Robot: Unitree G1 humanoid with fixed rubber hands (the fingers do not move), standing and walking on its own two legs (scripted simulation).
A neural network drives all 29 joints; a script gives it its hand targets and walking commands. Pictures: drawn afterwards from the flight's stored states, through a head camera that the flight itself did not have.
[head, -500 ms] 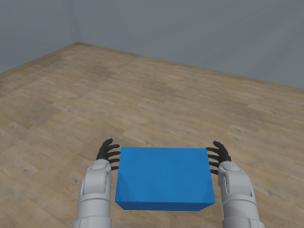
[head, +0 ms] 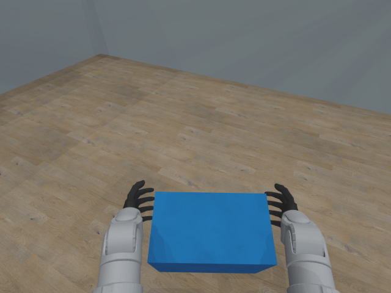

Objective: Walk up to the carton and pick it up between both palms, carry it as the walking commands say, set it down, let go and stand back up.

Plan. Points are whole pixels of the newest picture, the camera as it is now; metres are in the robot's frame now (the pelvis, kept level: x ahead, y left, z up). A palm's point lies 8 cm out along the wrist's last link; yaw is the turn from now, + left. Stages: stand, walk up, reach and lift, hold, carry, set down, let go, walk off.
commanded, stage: hold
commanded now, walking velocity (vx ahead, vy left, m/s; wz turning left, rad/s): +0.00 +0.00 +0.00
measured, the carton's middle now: (208, 235) +0.28 +0.00 -0.05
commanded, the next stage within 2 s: carry in 0.08 s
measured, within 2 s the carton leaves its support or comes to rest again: neither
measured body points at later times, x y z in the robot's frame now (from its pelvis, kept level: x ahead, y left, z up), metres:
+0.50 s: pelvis -0.07 +0.01 -0.04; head -0.04 +0.03 +0.41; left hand +0.16 +0.26 +0.02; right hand +0.25 -0.05 +0.02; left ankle -0.02 +0.12 -0.75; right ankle -0.04 -0.12 -0.70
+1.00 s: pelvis -0.20 -0.07 -0.02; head -0.16 -0.07 +0.43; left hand -0.04 +0.23 +0.06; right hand +0.14 -0.05 +0.05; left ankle -0.29 +0.04 -0.69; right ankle -0.12 -0.13 -0.75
